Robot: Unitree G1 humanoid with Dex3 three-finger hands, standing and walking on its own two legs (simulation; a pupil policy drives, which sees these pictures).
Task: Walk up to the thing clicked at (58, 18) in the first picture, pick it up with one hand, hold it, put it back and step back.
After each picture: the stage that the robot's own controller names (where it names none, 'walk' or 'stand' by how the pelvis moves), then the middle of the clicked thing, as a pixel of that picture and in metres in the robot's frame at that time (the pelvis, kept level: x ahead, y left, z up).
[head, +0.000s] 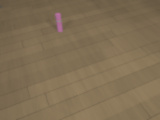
stand; (59, 22) +1.76 +0.30 -0.65
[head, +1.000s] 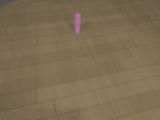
walk; (77, 23) +1.63 +0.13 -0.63
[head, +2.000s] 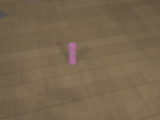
walk; (72, 54) +1.09 +0.13 -0.63
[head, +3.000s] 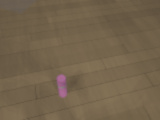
walk; (62, 86) +0.69 +0.18 -0.63
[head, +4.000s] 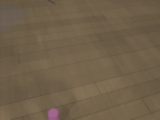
stand; out of the picture +0.48 +0.16 -0.65
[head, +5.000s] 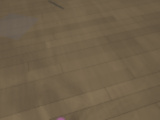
stand; out of the picture +0.43 +0.18 -0.65
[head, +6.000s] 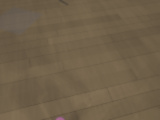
stand; out of the picture +0.41 +0.17 -0.64
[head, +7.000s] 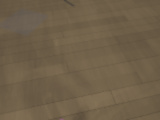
stand; out of the picture +0.40 +0.19 -0.65
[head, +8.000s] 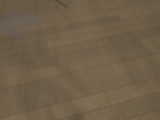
stand; out of the picture +0.38 +0.20 -0.66
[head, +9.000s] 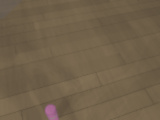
stand; (52, 115) +0.42 +0.19 -0.64
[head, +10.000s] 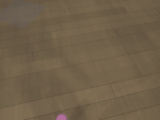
stand; out of the picture +0.39 +0.17 -0.64
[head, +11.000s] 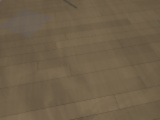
stand; out of the picture +0.37 +0.14 -0.65
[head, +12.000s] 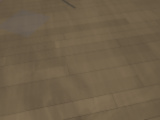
stand; out of the picture +0.39 +0.16 -0.66
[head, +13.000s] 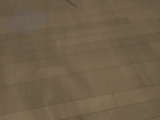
stand; out of the picture +0.38 +0.15 -0.66
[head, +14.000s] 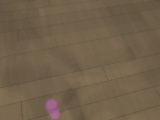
go down; (53, 109) +0.40 +0.17 -0.57
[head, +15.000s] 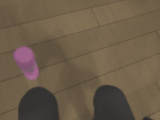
go down; (28, 65) +0.45 +0.22 -0.26
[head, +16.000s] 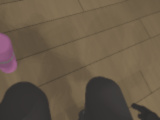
close in; (4, 56) +0.44 +0.24 -0.21
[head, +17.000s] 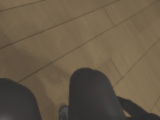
close; out of the picture +0.41 +0.28 -0.16
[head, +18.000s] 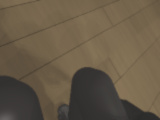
lift; out of the picture +0.39 +0.27 -0.16
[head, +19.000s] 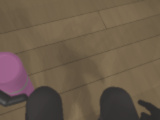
lift; (16, 82) +0.31 +0.23 -0.02
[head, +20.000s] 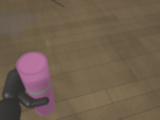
hold; (39, 89) +0.31 +0.14 +0.09
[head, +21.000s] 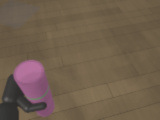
hold; (38, 93) +0.30 +0.16 +0.05
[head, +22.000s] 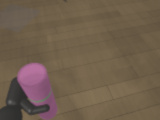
crouch; (41, 96) +0.30 +0.15 +0.05
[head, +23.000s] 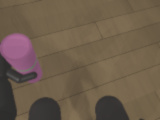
crouch; (26, 63) +0.40 +0.19 -0.04
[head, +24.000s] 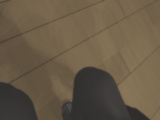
lower; out of the picture +0.40 +0.27 -0.17
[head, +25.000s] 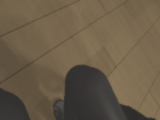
lower; out of the picture +0.44 +0.28 -0.16
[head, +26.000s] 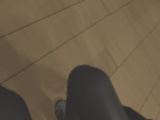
lower; out of the picture +0.43 +0.30 -0.17
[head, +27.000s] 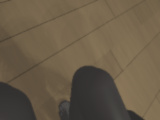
lower; out of the picture +0.42 +0.28 -0.15
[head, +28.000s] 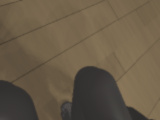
loosen; out of the picture +0.40 +0.26 -0.16
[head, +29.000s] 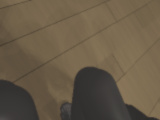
open; out of the picture +0.41 +0.27 -0.17
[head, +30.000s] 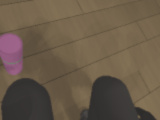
stand; (12, 57) +0.43 +0.24 -0.20
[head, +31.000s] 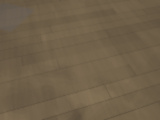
stand; out of the picture +0.37 +0.14 -0.58
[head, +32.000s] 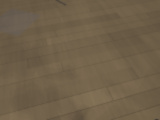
stand; out of the picture +0.39 +0.16 -0.60
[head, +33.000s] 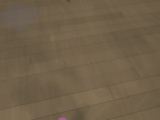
stand; out of the picture +0.39 +0.15 -0.61
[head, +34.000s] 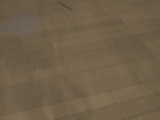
stand; out of the picture +0.41 +0.14 -0.65
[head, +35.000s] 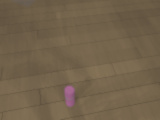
walk; (69, 96) +0.54 +0.09 -0.64
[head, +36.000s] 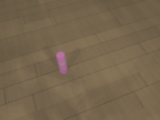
walk; (62, 63) +0.81 +0.19 -0.63
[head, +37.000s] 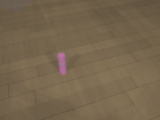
stand; (62, 64) +1.01 +0.19 -0.64
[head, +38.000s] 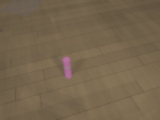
stand; (67, 68) +1.00 +0.18 -0.66
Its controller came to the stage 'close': yes
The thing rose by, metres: 0.69
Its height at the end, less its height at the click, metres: +0.00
